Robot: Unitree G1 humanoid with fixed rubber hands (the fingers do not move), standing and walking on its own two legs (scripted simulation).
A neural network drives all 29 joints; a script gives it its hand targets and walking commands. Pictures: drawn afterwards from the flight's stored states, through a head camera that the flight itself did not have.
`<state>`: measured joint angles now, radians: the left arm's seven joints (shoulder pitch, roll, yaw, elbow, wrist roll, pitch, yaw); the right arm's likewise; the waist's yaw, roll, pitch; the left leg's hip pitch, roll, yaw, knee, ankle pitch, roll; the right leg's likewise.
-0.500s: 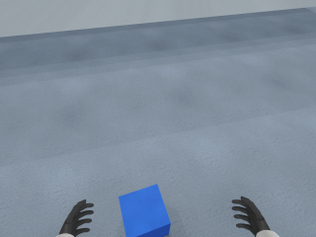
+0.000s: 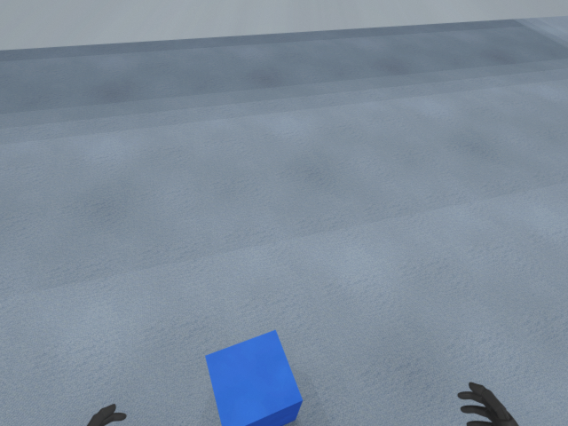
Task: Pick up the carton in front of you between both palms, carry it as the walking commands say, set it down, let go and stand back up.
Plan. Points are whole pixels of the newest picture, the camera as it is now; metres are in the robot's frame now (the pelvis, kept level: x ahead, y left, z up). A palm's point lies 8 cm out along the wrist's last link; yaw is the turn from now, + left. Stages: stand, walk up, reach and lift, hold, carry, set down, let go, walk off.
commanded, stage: stand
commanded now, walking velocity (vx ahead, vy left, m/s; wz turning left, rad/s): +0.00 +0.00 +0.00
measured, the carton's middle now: (253, 389) +0.34 +0.07 -0.64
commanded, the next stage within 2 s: none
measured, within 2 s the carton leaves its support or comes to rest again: neither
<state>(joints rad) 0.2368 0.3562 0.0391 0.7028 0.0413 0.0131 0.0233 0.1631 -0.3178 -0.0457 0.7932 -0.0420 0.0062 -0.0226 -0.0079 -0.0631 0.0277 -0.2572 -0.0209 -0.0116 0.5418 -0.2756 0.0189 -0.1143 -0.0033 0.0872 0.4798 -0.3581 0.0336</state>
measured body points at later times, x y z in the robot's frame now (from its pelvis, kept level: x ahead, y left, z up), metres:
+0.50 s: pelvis -0.01 +0.00 +0.01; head +0.00 +0.02 +0.45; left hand +0.10 +0.30 -0.12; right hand +0.11 -0.30 -0.10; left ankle +0.01 +0.11 -0.73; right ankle -0.06 -0.15 -0.73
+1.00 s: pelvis -0.02 +0.00 +0.01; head -0.01 +0.02 +0.46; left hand +0.07 +0.31 -0.12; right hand +0.09 -0.31 -0.10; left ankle +0.01 +0.11 -0.73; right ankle -0.06 -0.15 -0.73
